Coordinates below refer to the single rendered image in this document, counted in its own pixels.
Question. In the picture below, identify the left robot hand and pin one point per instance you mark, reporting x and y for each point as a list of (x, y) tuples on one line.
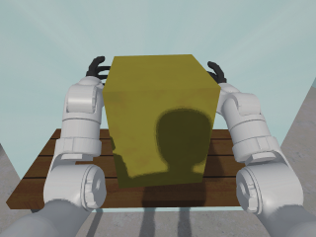
[(94, 69)]

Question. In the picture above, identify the robot right upper arm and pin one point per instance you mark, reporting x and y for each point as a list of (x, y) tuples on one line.
[(273, 194)]

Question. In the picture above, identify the right robot hand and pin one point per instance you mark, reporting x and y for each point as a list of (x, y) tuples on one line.
[(219, 75)]

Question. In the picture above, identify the robot left forearm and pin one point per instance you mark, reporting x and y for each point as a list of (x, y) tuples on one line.
[(81, 122)]

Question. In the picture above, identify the carton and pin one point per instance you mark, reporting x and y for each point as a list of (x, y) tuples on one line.
[(160, 112)]

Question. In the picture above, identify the robot left upper arm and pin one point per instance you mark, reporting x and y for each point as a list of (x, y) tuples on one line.
[(71, 193)]

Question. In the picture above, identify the robot right forearm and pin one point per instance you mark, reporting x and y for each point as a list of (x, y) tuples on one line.
[(252, 141)]

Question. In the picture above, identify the table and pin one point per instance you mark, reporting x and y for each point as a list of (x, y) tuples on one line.
[(218, 187)]

